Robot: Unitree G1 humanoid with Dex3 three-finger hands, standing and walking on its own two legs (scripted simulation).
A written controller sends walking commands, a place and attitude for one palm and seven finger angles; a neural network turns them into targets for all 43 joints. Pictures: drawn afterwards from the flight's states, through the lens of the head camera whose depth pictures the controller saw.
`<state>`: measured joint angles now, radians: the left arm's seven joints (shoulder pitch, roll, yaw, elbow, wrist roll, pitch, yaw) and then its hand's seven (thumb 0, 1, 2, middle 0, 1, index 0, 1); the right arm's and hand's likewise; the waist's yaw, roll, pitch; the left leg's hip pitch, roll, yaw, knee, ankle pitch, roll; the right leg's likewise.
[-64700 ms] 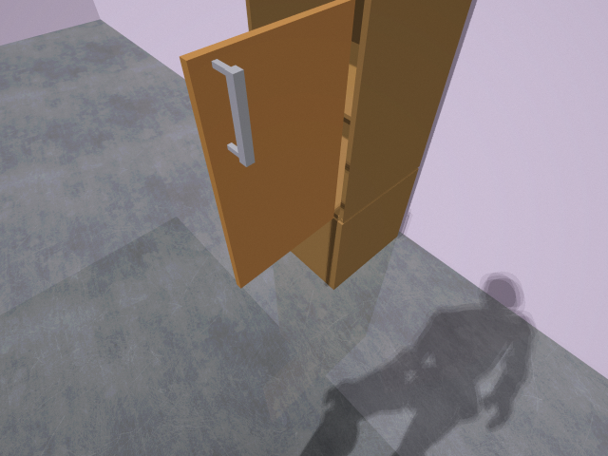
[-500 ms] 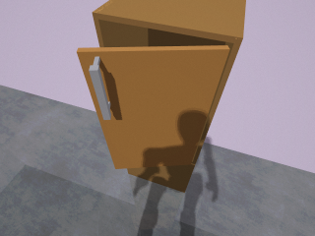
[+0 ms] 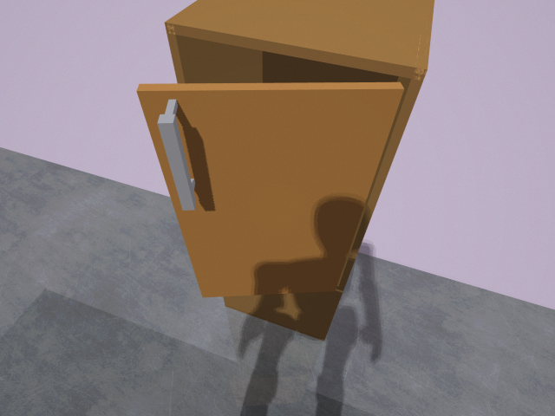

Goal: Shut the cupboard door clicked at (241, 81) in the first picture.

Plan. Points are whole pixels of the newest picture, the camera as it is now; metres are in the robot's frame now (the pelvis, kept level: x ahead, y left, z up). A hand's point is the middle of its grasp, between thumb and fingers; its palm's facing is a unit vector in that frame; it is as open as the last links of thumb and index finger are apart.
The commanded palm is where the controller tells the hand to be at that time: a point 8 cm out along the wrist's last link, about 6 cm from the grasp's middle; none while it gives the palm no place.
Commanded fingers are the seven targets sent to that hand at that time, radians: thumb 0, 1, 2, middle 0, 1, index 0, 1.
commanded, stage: look again from close up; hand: left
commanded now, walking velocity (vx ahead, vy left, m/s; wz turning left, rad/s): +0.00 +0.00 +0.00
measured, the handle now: (181, 158) +0.42 +0.18 +0.15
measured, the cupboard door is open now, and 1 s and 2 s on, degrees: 23 23 23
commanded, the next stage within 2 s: raise the hand and make a fist in 0.34 s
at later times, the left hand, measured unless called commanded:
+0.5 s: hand out of the picture +0.04 +0.19 -0.16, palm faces +0.16 -0.97 -0.20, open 7.4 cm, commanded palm +0.09 +0.23 -0.07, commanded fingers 0.00 0.90 0.90 -0.25 -0.36 -0.25 -0.36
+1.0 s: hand out of the picture +0.11 +0.19 +0.01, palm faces +0.20 -0.98 -0.06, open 5.5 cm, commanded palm +0.10 +0.23 +0.01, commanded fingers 0.00 0.90 0.90 -0.71 -0.86 -0.71 -0.86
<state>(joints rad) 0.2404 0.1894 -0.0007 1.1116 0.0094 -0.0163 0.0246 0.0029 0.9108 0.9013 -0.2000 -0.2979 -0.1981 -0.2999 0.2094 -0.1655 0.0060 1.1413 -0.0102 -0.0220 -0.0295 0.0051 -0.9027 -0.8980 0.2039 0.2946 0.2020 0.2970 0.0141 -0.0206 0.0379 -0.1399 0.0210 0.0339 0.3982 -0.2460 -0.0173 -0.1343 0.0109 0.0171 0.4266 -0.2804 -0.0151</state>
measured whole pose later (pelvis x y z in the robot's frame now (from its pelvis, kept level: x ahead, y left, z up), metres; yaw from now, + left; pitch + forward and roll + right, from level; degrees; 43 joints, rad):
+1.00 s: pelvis -0.06 -0.01 -0.08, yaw +5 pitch +8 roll -2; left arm 0.51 0.21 0.09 -0.20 -0.23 -0.44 -0.13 0.02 0.90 0.90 -0.54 -0.67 -0.54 -0.67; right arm 0.19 -0.22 0.02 0.49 0.01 -0.27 -0.05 0.01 -0.90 -0.90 0.20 0.29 0.20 0.30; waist 0.06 0.02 -0.10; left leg -0.79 0.02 -0.09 1.11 -0.47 -0.03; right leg -0.71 0.00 -0.11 1.08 -0.52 -0.04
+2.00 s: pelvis -0.03 +0.01 -0.02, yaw +4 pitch -2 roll -1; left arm 0.18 0.29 0.24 -0.34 -0.30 0.21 -0.17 0.02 0.90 0.90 -1.30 -1.49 -1.29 -1.49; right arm 0.21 -0.23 0.09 0.60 0.07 -0.23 -0.09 0.02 -0.90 -0.90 0.21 0.30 0.21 0.30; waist 0.08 0.04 -0.06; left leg -0.27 0.00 -0.03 0.62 -0.32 0.00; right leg -0.21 -0.01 -0.05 0.59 -0.34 0.00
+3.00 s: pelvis -0.02 +0.00 -0.01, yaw +3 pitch -3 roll +0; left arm -0.05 0.20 0.14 -0.16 -0.22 0.27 -0.04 0.02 0.90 0.90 -1.30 -1.50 -1.30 -1.50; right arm 0.19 -0.23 0.08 0.63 0.05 -0.16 -0.08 0.02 -0.90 -0.90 0.21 0.30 0.20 0.30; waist 0.05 0.05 -0.03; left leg -0.20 0.01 -0.01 0.54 -0.28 -0.01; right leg -0.16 0.00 -0.04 0.54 -0.32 -0.01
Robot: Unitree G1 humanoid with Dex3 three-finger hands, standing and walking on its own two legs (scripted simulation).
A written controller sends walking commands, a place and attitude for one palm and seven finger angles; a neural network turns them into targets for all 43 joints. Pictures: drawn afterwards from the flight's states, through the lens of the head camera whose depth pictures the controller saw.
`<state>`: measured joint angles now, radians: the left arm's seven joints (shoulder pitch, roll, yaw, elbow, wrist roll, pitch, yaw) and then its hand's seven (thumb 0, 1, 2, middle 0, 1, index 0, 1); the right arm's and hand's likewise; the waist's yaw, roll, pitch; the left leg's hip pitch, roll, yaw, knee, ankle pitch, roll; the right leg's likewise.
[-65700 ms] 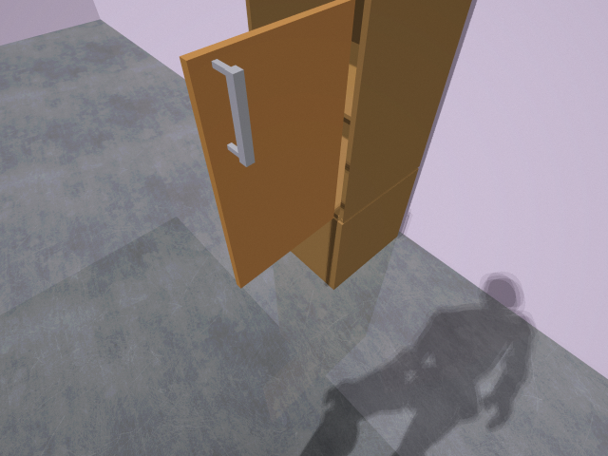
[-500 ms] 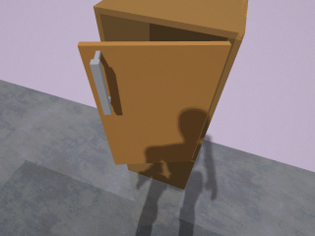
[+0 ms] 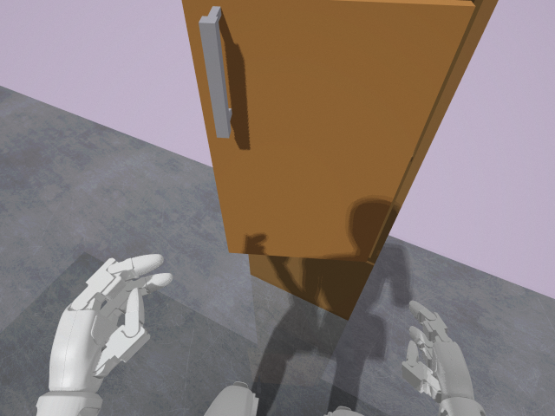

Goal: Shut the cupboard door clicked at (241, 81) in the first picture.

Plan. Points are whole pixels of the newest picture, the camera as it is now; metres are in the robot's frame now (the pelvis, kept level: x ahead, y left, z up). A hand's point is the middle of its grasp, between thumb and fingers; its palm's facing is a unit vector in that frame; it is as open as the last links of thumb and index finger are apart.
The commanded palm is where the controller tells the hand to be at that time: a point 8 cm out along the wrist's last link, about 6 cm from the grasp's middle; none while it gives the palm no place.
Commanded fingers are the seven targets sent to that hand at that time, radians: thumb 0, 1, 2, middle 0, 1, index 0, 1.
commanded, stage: raise the hand and make a fist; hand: left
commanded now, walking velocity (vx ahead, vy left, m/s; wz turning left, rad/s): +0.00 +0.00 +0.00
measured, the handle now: (219, 77) +0.49 +0.15 +0.23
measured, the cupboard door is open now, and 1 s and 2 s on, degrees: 23 23 23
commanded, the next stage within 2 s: bring the fist close to the handle in 1.36 s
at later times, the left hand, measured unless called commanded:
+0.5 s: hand (127, 260) +0.24 +0.20 +0.16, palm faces +0.05 -1.00 -0.06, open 3.4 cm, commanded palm +0.22 +0.25 +0.17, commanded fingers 0.00 0.90 0.90 -1.17 -1.36 -1.17 -1.36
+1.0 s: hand (93, 188) +0.27 +0.22 +0.24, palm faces +0.07 -1.00 -0.06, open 3.1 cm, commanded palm +0.24 +0.26 +0.24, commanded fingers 0.00 0.90 0.90 -1.30 -1.50 -1.30 -1.50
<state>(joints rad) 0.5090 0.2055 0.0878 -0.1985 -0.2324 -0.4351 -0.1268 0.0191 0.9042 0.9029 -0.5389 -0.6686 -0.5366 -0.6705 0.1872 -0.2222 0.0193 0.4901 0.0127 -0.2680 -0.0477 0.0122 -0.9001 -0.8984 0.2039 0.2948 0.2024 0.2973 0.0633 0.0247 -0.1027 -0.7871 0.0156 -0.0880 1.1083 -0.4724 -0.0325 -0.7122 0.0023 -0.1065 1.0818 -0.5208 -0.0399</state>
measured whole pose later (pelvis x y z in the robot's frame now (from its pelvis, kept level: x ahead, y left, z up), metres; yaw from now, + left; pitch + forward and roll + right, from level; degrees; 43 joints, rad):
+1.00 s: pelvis +0.04 +0.02 +0.07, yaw -1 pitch -2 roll -1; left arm 0.18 0.29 0.24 -0.34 -0.30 0.21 -0.17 0.02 0.90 0.90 -1.30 -1.49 -1.29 -1.49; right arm 0.21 -0.23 0.09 0.60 0.07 -0.23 -0.09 0.02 -0.90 -0.90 0.21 0.30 0.21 0.30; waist 0.08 0.04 -0.06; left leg -0.27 0.00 -0.03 0.62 -0.32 0.00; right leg -0.21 -0.01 -0.05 0.59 -0.34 0.00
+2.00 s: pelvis +0.04 +0.01 +0.07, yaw -2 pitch -3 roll +0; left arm -0.05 0.20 0.14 -0.16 -0.22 0.27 -0.04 0.02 0.90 0.90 -1.30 -1.50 -1.30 -1.50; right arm 0.19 -0.23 0.08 0.63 0.05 -0.16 -0.08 0.02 -0.90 -0.90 0.21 0.30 0.20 0.30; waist 0.05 0.05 -0.03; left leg -0.20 0.01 -0.01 0.54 -0.28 -0.01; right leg -0.16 0.00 -0.04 0.54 -0.32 -0.01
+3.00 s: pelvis +0.04 +0.01 +0.08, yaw -3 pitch -2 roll +0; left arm -0.34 0.15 0.10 0.16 -0.18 0.24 0.05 0.02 0.90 0.90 -1.30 -1.50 -1.30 -1.50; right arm 0.19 -0.23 0.05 0.65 0.05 -0.04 -0.08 0.01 -0.90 -0.90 0.20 0.29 0.20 0.30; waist 0.02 0.04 -0.03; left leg -0.21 0.01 0.00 0.52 -0.27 -0.01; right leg -0.17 0.00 -0.03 0.52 -0.31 -0.01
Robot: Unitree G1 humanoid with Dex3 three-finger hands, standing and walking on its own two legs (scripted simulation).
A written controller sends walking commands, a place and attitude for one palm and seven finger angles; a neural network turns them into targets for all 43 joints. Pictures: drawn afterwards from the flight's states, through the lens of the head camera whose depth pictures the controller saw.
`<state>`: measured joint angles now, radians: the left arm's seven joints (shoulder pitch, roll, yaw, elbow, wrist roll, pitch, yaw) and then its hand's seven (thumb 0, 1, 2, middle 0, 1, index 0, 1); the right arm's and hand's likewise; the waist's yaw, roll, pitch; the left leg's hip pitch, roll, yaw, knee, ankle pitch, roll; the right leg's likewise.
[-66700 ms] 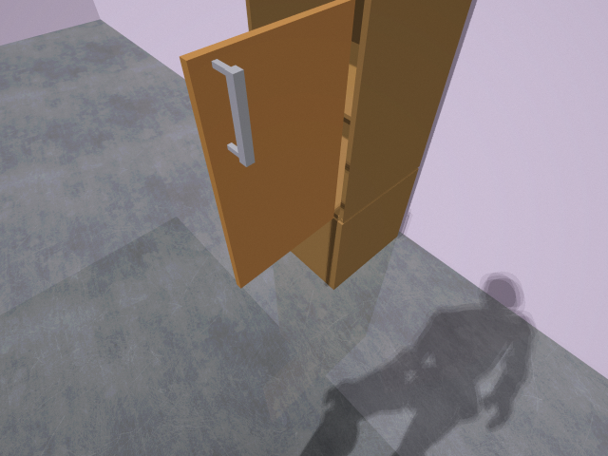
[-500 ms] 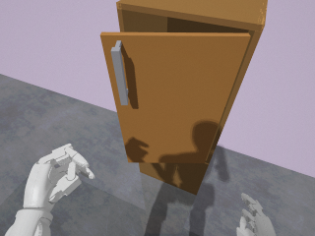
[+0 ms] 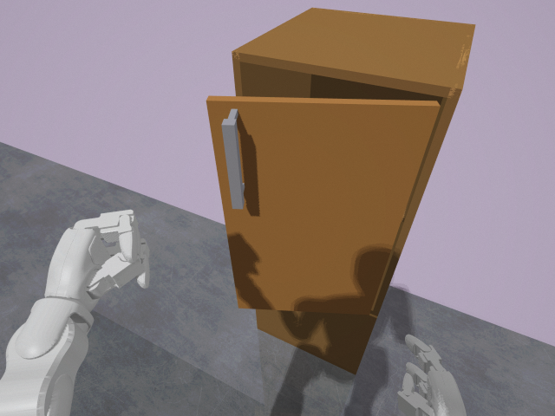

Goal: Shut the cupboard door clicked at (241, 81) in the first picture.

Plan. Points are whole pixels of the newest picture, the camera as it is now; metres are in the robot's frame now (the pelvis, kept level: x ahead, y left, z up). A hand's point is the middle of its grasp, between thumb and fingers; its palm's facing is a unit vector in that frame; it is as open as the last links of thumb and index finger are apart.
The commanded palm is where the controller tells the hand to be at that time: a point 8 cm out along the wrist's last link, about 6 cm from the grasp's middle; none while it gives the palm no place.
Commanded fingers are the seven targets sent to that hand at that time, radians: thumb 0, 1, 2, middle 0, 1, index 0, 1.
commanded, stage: raise the hand and make a fist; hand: left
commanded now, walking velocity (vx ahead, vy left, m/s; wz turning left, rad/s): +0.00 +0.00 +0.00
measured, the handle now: (236, 161) +0.46 +0.14 +0.16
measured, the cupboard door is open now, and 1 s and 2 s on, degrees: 23 23 23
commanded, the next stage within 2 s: bring the fist close to the handle in 0.36 s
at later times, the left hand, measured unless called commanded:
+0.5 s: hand (144, 270) +0.23 +0.19 +0.16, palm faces +0.11 -0.99 -0.05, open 3.1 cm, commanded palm +0.20 +0.23 +0.17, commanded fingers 0.00 0.90 0.90 -1.30 -1.50 -1.30 -1.50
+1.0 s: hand (199, 226) +0.30 +0.15 +0.17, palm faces +0.07 -1.00 -0.02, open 3.1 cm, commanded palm +0.27 +0.19 +0.17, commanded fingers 0.00 0.90 0.90 -1.30 -1.50 -1.30 -1.50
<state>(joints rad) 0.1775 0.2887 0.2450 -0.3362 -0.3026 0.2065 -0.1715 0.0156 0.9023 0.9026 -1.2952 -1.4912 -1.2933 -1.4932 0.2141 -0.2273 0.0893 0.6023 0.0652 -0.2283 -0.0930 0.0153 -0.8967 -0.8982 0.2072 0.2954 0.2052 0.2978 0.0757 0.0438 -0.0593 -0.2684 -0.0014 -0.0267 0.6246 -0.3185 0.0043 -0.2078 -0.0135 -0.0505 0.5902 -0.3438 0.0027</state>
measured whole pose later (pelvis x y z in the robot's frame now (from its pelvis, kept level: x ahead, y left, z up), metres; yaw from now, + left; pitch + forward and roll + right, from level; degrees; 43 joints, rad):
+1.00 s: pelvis +0.00 -0.01 +0.01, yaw -1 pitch -3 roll +0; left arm -0.05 0.20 0.14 -0.16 -0.22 0.27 -0.04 0.02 0.90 0.90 -1.30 -1.50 -1.30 -1.50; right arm 0.19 -0.23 0.08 0.63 0.05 -0.16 -0.08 0.02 -0.90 -0.90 0.21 0.30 0.20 0.30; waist 0.05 0.05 -0.03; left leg -0.20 0.01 -0.01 0.54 -0.28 -0.01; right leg -0.16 0.00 -0.04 0.54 -0.32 -0.01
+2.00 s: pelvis +0.00 -0.01 +0.01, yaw -2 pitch -2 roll +0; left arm -0.34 0.15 0.10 0.16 -0.18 0.24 0.05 0.02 0.90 0.90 -1.30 -1.50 -1.30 -1.50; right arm 0.19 -0.23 0.05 0.65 0.05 -0.04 -0.08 0.01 -0.90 -0.90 0.20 0.29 0.20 0.30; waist 0.02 0.04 -0.03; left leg -0.21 0.01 0.00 0.52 -0.27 -0.01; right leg -0.17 0.00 -0.03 0.52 -0.31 -0.01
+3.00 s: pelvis -0.02 +0.00 +0.00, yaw -1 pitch +5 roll +0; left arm -1.02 0.27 0.11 1.09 -0.18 -0.11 -0.18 0.03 0.97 1.00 -1.30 -1.50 -1.30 -1.50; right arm 0.32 -0.27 0.04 0.75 0.04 -0.15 -0.06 0.01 -0.90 -0.90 0.21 0.30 0.20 0.30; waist -0.10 0.02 -0.03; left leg -0.46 -0.01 -0.01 0.64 -0.27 0.00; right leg -0.42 -0.02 -0.04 0.65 -0.32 0.00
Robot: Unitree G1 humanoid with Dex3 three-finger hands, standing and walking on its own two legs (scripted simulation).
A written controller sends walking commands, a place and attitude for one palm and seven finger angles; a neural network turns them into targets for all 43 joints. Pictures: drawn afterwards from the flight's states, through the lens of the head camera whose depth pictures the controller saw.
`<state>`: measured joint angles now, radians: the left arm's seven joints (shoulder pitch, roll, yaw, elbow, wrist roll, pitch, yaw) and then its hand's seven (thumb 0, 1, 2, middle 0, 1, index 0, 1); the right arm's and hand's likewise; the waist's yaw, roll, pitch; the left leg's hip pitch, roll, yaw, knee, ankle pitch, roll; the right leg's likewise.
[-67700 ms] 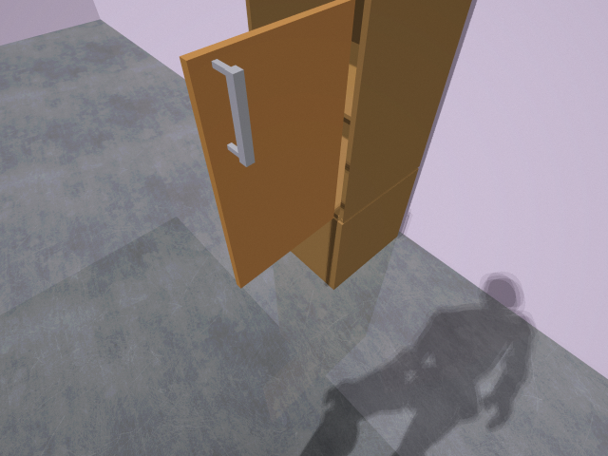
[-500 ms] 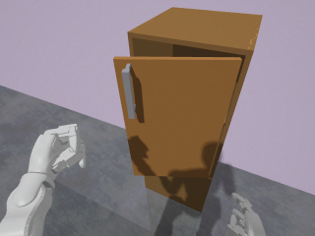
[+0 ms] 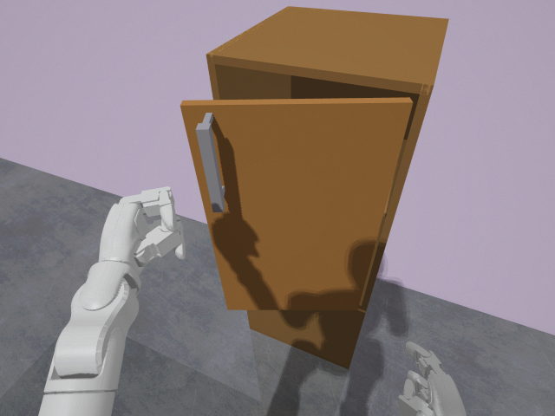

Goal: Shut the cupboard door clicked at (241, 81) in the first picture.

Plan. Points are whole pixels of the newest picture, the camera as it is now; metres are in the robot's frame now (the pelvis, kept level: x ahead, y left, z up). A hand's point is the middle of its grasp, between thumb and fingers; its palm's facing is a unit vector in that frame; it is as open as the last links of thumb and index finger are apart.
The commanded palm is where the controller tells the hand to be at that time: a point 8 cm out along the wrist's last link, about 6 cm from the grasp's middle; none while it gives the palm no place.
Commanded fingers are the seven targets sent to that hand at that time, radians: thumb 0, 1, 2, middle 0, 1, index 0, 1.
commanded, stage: bring the fist close to the handle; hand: left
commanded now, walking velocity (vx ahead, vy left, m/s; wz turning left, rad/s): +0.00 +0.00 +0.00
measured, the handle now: (213, 164) +0.45 +0.16 +0.16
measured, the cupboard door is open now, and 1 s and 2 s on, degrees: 23 23 11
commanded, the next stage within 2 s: push the door shut along its arc in 0.86 s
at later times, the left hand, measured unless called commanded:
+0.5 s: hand (220, 202) +0.35 +0.12 +0.17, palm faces +0.07 -1.00 -0.01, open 3.1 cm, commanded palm +0.32 +0.16 +0.17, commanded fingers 0.00 0.90 0.90 -1.30 -1.50 -1.30 -1.50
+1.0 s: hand (212, 200) +0.36 +0.13 +0.16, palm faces +0.08 -1.00 +0.01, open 3.1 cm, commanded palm +0.34 +0.18 +0.17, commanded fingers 0.00 0.90 0.90 -1.30 -1.50 -1.30 -1.50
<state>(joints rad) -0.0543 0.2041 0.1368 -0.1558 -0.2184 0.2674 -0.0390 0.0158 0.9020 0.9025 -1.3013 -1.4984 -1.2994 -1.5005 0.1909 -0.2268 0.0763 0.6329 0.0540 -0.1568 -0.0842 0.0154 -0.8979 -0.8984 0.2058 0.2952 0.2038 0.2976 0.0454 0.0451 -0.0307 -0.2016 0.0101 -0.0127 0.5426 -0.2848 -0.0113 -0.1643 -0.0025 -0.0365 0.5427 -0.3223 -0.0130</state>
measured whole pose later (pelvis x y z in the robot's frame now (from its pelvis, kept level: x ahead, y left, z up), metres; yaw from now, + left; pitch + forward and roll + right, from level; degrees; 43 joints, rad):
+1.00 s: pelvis +0.00 +0.00 +0.00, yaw -1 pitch -2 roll +0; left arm -0.34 0.15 0.10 0.16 -0.18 0.24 0.05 0.02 0.90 0.90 -1.30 -1.50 -1.30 -1.50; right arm 0.19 -0.23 0.05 0.65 0.05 -0.04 -0.08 0.01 -0.90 -0.90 0.20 0.29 0.20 0.30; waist 0.02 0.04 -0.03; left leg -0.21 0.01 0.00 0.52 -0.27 -0.01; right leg -0.17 0.00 -0.03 0.52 -0.31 -0.01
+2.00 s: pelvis -0.02 +0.01 -0.01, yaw +0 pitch +5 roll +0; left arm -1.02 0.27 0.11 1.09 -0.18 -0.11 -0.18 0.03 0.97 1.00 -1.30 -1.50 -1.30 -1.50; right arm 0.32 -0.27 0.04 0.75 0.04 -0.15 -0.06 0.01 -0.90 -0.90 0.21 0.30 0.20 0.30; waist -0.10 0.02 -0.03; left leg -0.46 -0.01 -0.01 0.64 -0.27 0.00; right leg -0.42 -0.02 -0.04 0.65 -0.32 0.00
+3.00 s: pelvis -0.02 +0.02 -0.03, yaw +0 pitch +17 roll -2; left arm -1.40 0.42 0.12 1.38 -0.12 -0.14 -0.30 -0.05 0.84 1.06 -1.30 -1.50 -1.30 -1.50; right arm 0.43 -0.28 0.02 0.80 0.00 -0.14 -0.04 0.01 -0.90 -0.90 0.21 0.30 0.21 0.30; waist -0.21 0.02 -0.06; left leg -0.75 0.01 -0.03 0.78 -0.32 0.01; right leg -0.69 0.00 -0.05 0.74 -0.34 0.00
